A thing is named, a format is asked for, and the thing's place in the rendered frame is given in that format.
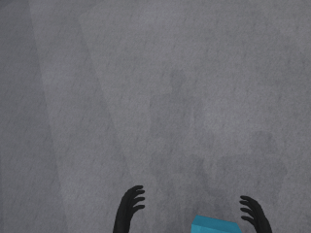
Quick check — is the carton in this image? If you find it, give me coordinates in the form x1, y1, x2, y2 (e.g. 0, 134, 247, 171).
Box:
190, 215, 242, 233

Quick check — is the left robot hand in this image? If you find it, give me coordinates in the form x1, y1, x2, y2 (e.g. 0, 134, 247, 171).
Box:
113, 185, 146, 233

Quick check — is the right robot hand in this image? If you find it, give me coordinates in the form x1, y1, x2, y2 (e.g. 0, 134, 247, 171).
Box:
239, 195, 272, 233

